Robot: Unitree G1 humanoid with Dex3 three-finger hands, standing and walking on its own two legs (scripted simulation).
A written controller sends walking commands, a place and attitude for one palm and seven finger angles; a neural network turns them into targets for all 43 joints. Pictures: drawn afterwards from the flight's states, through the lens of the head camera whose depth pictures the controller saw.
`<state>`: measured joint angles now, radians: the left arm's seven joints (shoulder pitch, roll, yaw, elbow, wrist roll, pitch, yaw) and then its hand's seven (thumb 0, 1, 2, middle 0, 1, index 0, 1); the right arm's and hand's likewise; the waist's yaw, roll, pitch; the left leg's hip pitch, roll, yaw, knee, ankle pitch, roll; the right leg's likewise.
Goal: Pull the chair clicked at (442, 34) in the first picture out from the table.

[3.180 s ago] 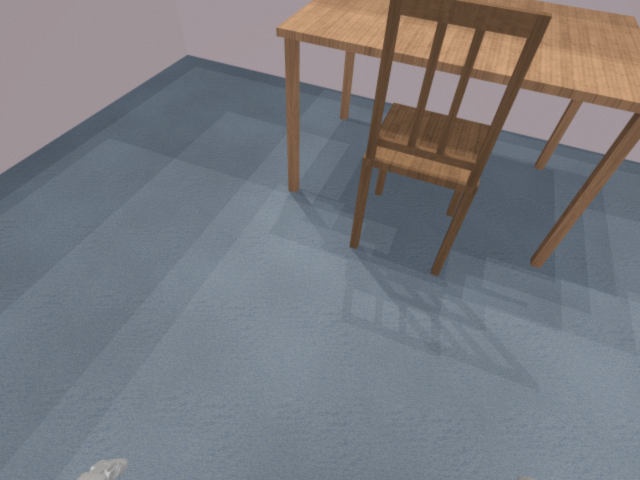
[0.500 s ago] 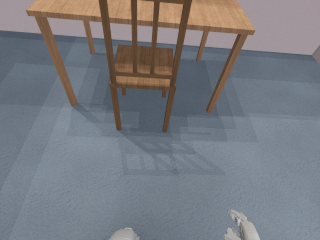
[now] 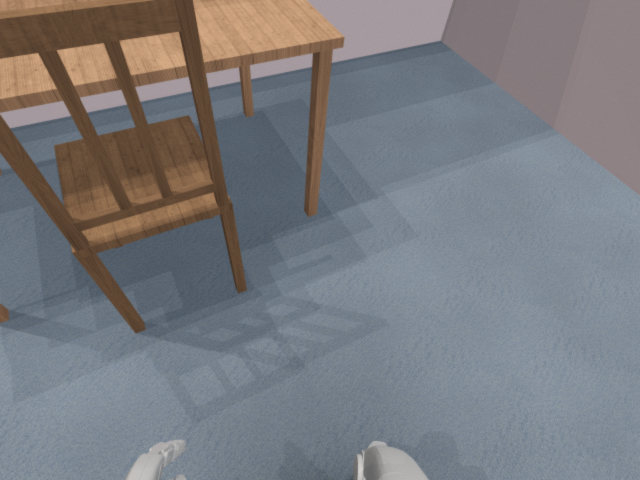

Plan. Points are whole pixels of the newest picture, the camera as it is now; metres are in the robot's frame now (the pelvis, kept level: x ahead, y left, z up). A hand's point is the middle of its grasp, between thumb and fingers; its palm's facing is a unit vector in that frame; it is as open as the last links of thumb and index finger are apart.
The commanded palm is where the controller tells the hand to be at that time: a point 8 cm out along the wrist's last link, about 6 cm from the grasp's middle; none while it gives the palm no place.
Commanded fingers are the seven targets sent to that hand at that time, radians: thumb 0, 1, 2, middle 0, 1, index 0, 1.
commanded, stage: walk to a spot facing it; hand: left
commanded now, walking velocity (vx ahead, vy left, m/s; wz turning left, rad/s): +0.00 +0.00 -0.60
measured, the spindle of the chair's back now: (93, 142) +0.68 +0.42 -0.04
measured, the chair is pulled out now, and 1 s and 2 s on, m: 0.00 0.00 0.00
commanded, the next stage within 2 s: turn to face it in 2.00 s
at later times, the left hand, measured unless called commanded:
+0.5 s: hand (147, 447) +0.19 +0.24 -0.19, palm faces -0.20 -0.96 -0.21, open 7.4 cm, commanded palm none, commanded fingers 0.00 0.90 0.90 -0.20 -0.30 -0.20 -0.30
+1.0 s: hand (221, 388) +0.26 +0.15 -0.15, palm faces -0.59 -0.76 -0.26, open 7.4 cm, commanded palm none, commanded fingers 0.00 0.90 0.90 -0.20 -0.30 -0.20 -0.30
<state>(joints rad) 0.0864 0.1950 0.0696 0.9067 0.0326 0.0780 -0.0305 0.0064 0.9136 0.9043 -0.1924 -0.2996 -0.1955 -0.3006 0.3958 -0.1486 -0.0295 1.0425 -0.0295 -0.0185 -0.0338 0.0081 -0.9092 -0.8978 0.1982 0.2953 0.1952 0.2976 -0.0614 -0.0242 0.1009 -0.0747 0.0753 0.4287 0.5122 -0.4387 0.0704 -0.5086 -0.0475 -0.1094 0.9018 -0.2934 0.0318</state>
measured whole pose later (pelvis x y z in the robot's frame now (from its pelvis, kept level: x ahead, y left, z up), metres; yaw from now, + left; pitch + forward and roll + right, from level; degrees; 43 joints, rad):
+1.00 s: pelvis +0.05 +0.05 -0.01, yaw -37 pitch +0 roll +0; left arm 0.15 0.21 0.06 0.88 0.02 0.04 -0.02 0.01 0.91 0.90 -0.20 -0.30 -0.20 -0.30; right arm 0.29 -0.24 -0.08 0.95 -0.02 0.05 0.00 0.01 -0.90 -0.90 0.20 0.30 0.20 0.30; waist -0.04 0.05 0.07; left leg -0.35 0.21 0.27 0.83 -0.47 -0.05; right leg -0.30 -0.02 -0.10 0.65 -0.34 -0.03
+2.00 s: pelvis +0.12 -0.07 -0.02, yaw -71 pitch -1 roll -1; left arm 0.08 0.21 0.06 0.91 0.01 -0.02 -0.03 0.01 0.91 0.90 -0.20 -0.30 -0.20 -0.30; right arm 0.38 -0.17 -0.05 1.03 -0.01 0.02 -0.01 0.01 -0.91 -0.90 0.20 0.30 0.20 0.30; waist -0.05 0.01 0.14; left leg -0.31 0.17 0.13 1.26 -0.51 -0.06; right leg -0.39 0.02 -0.15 0.69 -0.29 -0.10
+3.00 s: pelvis +0.14 -0.18 +0.01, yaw -53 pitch +1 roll +1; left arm 0.17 0.18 0.04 0.89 0.02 0.03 0.03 0.01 0.91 0.90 -0.20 -0.30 -0.20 -0.30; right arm 0.25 -0.25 -0.11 0.94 -0.03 0.08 0.01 0.01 -0.91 -0.90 0.20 0.30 0.20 0.30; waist -0.04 0.06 0.02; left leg -0.55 -0.08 -0.07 0.91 -0.39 -0.04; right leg -0.22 -0.03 -0.07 0.51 -0.31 -0.02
